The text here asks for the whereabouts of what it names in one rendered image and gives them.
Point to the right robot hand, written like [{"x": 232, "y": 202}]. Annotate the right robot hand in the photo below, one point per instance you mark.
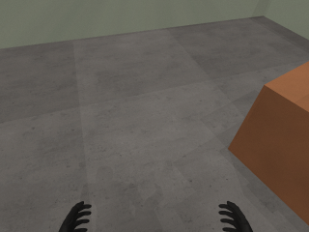
[{"x": 238, "y": 218}]

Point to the left robot hand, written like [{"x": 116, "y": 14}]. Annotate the left robot hand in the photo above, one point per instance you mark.
[{"x": 71, "y": 221}]

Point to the pedestal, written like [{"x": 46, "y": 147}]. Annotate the pedestal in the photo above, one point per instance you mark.
[{"x": 273, "y": 139}]

